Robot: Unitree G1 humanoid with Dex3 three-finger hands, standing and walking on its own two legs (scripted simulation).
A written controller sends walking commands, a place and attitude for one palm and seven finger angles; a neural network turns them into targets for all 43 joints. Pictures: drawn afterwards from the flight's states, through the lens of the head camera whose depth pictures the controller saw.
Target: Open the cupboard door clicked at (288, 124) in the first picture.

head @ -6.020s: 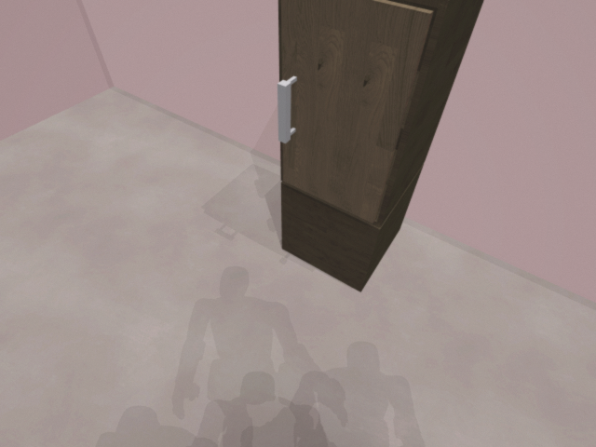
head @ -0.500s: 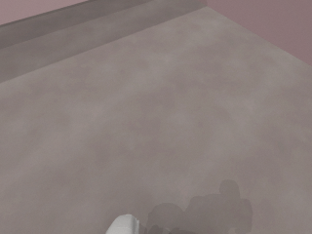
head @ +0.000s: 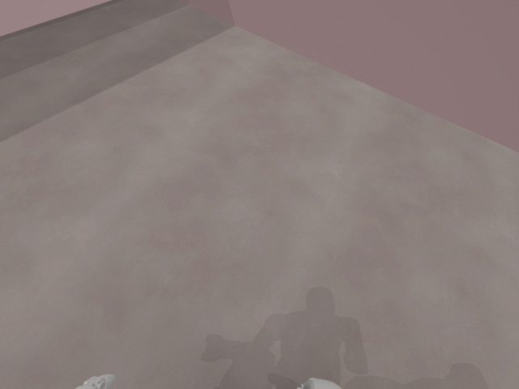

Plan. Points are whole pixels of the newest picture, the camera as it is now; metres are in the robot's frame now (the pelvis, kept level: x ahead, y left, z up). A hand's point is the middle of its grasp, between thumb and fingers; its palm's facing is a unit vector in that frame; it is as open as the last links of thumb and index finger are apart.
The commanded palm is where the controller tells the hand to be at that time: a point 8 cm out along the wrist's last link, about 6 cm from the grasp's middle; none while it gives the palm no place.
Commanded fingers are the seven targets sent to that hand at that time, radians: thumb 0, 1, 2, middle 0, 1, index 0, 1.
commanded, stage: turn to face it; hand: left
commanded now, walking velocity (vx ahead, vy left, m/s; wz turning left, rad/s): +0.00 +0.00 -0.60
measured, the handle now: out of the picture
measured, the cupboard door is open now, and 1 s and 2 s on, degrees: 0 0 0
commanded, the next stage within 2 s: none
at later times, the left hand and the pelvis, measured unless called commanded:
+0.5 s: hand out of the picture +0.13 +0.15 -0.18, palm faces -0.25 -0.95 -0.20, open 7.4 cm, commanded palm none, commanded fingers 0.00 0.90 0.90 -0.20 -0.30 -0.20 -0.30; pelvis +0.01 -0.02 -0.01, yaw -17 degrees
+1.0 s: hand (221, 346) +0.21 +0.08 -0.16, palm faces -0.56 -0.78 -0.28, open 7.4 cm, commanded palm none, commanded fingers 0.00 0.90 0.90 -0.20 -0.30 -0.20 -0.30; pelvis +0.00 -0.03 -0.02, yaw -35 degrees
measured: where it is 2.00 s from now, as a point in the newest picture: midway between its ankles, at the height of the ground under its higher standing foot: outside the picture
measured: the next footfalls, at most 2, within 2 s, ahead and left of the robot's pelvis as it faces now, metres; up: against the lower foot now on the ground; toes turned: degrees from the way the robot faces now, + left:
right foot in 0.14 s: +0.02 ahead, -0.16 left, +0.00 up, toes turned -10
left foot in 0.54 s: +0.10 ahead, +0.09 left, +0.00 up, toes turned -15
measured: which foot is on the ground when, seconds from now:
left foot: down 0.00-0.14, up 0.16-0.52, down 0.54-0.94, up 0.96-1.00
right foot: up 0.00-0.12, down 0.14-0.54, up 0.56-0.92, down 0.94-1.00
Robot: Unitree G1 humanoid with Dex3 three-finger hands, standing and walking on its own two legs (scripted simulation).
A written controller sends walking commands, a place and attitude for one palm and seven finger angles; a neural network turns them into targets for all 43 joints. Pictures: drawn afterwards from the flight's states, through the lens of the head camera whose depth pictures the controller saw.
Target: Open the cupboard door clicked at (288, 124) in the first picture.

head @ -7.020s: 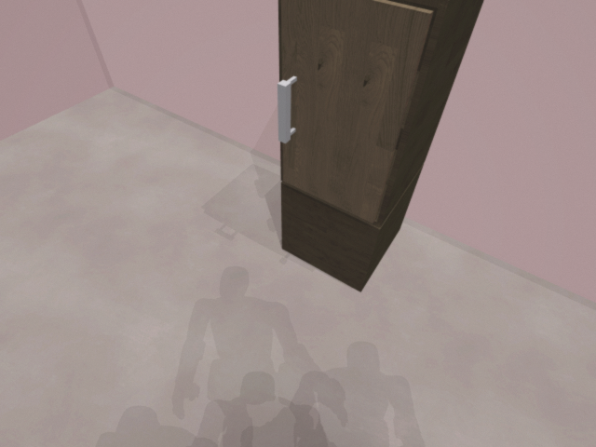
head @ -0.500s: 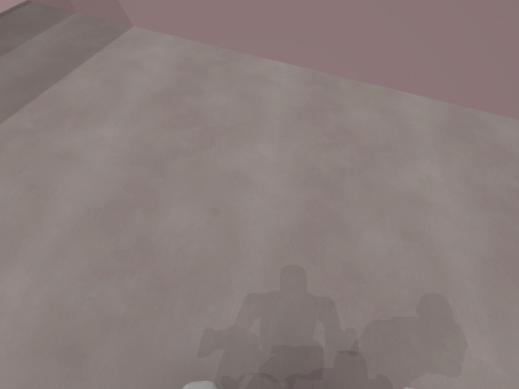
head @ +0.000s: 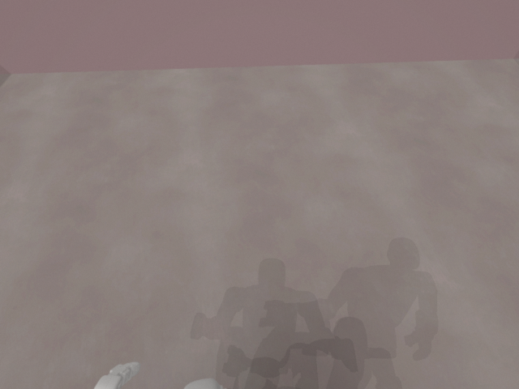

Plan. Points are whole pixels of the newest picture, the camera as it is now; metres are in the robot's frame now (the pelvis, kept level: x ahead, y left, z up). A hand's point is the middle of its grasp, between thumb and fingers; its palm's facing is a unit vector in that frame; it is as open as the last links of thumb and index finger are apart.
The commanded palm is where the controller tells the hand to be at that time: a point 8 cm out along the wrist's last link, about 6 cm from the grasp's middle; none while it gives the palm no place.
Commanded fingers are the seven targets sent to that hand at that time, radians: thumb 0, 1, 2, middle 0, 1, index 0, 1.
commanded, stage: turn to face it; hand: left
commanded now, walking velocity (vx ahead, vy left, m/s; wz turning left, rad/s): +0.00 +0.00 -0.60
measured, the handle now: out of the picture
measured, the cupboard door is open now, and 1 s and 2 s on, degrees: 0 0 0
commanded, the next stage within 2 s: none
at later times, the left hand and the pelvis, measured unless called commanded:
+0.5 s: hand (147, 379) +0.15 +0.22 -0.16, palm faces -0.24 -0.95 -0.19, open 7.4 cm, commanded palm none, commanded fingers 0.00 0.90 0.90 -0.20 -0.30 -0.20 -0.30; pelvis +0.02 +0.03 +0.02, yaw -18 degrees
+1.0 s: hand (210, 361) +0.18 +0.11 -0.14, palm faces -0.55 -0.80 -0.25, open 7.4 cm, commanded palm none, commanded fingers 0.00 0.90 0.90 -0.20 -0.30 -0.20 -0.30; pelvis +0.00 -0.01 +0.02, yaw -35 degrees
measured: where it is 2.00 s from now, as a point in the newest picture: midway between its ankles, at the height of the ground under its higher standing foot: outside the picture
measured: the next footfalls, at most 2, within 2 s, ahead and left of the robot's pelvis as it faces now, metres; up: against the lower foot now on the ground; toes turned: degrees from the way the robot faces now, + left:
left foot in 0.34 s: +0.10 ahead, +0.13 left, +0.00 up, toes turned -9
right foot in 0.76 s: -0.02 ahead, -0.12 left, +0.00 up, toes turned -32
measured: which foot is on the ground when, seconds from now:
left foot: up 0.00-0.32, down 0.34-0.74, up 0.76-1.00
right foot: down 0.00-0.34, up 0.36-0.74, down 0.76-1.00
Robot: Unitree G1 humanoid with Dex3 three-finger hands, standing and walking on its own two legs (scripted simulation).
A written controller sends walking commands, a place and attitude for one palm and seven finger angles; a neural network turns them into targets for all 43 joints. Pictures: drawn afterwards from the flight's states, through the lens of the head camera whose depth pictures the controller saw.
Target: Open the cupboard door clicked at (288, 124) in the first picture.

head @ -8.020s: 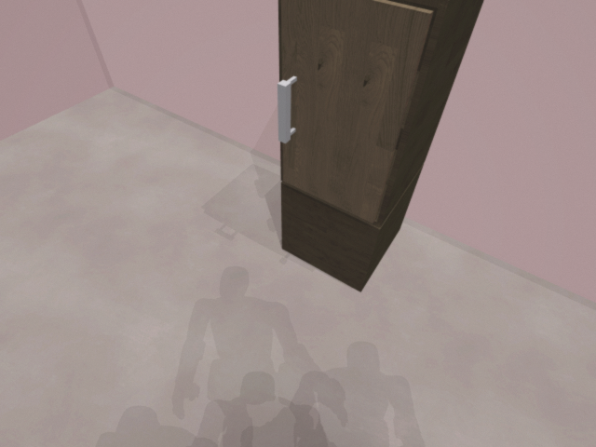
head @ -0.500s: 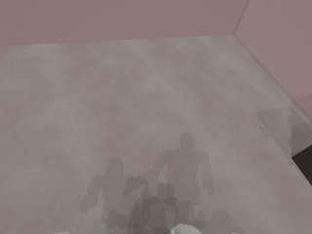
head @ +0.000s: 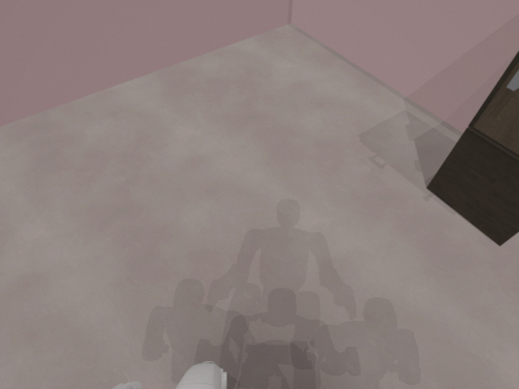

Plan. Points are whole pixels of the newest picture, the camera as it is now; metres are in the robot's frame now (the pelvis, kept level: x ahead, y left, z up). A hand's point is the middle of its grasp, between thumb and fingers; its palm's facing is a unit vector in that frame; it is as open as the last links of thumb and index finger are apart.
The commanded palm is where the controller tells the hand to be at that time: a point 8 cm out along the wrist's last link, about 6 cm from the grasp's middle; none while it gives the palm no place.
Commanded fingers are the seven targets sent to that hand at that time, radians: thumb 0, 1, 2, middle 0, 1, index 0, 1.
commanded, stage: turn to face it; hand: left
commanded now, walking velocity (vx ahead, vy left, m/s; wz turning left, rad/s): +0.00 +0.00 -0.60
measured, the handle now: out of the picture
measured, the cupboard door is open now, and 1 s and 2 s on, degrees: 0 0 0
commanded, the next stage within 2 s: take the last steps up to it in 1.40 s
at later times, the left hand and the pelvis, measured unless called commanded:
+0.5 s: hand (149, 370) +0.16 +0.22 -0.17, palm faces -0.29 -0.93 -0.22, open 7.4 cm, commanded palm none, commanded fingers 0.00 0.90 0.90 -0.20 -0.30 -0.20 -0.30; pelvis +0.01 +0.03 +0.00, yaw -19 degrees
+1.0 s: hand (199, 357) +0.19 +0.13 -0.17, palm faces -0.54 -0.81 -0.21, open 7.4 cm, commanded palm none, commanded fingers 0.00 0.90 0.90 -0.20 -0.30 -0.20 -0.30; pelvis +0.02 +0.00 +0.00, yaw -36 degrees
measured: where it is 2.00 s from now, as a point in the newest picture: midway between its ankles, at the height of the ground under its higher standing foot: outside the picture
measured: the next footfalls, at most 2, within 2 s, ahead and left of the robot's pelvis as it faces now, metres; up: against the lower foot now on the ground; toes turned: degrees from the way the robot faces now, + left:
left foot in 0.18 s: +0.07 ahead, +0.14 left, +0.00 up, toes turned -4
right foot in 0.62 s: -0.01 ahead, -0.12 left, +0.00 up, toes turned -28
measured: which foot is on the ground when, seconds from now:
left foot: up 0.00-0.16, down 0.18-0.62, up 0.64-1.00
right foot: down 0.00-0.18, up 0.20-0.60, down 0.62-1.00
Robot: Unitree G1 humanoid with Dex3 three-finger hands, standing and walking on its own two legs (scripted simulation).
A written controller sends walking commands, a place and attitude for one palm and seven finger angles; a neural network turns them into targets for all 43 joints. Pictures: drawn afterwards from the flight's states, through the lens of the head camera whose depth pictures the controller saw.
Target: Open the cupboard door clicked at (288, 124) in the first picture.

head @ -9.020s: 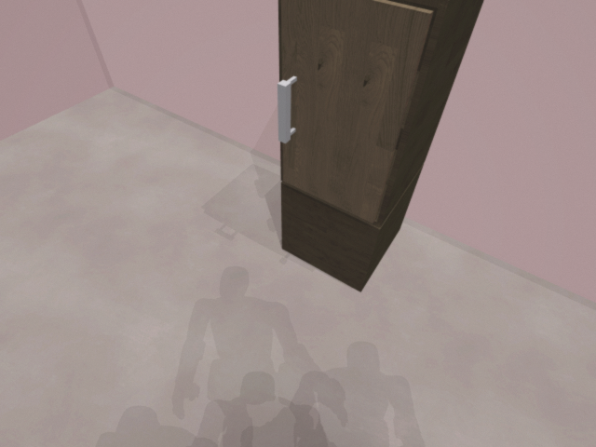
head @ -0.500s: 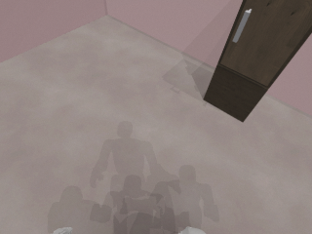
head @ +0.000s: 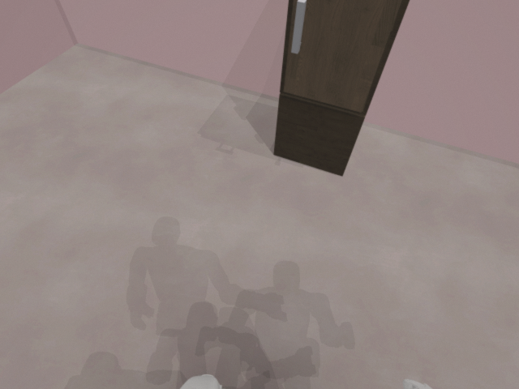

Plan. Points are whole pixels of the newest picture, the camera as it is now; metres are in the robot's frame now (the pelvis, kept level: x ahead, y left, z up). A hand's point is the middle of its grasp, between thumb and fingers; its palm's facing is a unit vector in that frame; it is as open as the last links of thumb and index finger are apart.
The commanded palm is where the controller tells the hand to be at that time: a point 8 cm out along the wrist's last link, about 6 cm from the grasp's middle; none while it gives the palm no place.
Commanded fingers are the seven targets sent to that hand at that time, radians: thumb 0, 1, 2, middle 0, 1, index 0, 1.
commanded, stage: turn to face it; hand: left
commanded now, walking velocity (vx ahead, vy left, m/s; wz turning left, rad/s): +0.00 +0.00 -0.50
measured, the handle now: (300, 25) +1.23 -0.05 -0.05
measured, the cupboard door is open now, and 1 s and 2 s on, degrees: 0 0 0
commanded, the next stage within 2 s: take the last steps up to it in 0.40 s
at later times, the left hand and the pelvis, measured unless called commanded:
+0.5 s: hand (165, 379) +0.15 +0.18 -0.16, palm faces -0.25 -0.93 -0.26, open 7.4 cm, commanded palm none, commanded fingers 0.00 0.90 0.90 -0.20 -0.30 -0.20 -0.30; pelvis +0.00 +0.00 -0.01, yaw -14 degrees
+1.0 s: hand out of the picture +0.08 +0.21 -0.19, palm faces -0.15 -0.97 -0.18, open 7.4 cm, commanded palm none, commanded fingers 0.00 0.90 0.90 -0.20 -0.30 -0.20 -0.30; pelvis +0.09 +0.02 -0.01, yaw -14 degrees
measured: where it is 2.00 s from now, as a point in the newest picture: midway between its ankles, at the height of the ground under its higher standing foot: (267, 323)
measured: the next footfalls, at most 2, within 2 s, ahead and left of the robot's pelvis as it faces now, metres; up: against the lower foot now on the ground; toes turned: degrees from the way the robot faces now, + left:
left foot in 0.06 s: +0.06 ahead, +0.13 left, +0.00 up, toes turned +0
right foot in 0.48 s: -0.01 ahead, -0.12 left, +0.00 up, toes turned -17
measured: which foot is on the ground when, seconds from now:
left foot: up 0.00-0.04, down 0.06-0.48, up 0.50-0.96, down 0.98-1.00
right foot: down 0.00-0.06, up 0.08-0.46, down 0.48-0.98, up 1.00-1.00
